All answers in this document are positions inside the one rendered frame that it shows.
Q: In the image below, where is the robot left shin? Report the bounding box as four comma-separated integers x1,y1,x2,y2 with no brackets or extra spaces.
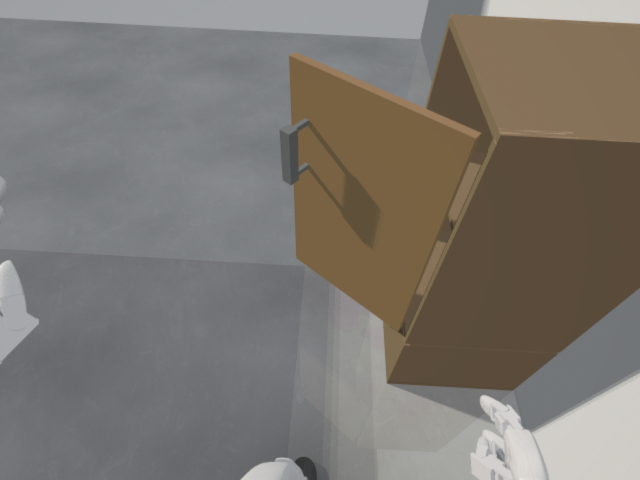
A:
275,458,304,477

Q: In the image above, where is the robot left hand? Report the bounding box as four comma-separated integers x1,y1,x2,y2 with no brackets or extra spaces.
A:
0,176,39,364

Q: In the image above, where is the cupboard door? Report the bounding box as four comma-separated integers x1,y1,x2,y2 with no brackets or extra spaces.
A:
289,52,481,331

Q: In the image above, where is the robot left foot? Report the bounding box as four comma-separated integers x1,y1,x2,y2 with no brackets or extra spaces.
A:
295,457,317,480

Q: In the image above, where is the robot right hand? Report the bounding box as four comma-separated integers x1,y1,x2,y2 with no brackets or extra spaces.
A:
470,395,549,480

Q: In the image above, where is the handle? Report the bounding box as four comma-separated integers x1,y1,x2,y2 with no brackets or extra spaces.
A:
280,118,309,185

